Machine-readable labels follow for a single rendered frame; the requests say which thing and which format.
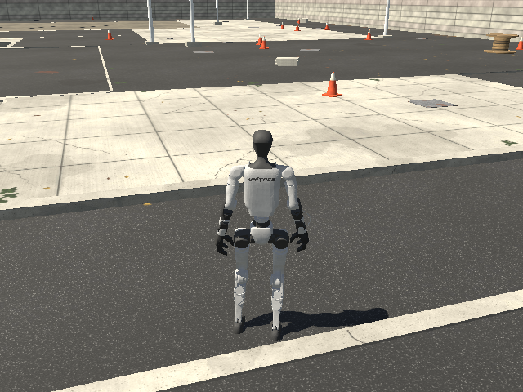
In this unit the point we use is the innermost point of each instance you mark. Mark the right robot upper arm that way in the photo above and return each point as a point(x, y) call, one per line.
point(290, 185)

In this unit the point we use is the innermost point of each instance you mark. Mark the left robot forearm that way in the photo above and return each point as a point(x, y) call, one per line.
point(224, 220)

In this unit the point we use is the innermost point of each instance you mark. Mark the robot head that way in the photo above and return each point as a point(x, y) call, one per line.
point(262, 141)

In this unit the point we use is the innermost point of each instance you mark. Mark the left robot hand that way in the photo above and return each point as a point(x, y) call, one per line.
point(220, 244)

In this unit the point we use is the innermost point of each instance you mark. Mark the left robot upper arm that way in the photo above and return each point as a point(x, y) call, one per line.
point(236, 172)

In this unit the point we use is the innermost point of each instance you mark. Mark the robot left foot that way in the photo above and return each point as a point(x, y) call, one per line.
point(238, 327)

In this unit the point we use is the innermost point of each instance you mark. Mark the right robot forearm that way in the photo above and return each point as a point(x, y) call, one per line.
point(299, 219)

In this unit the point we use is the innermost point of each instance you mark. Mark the right robot hand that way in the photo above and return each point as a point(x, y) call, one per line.
point(303, 239)

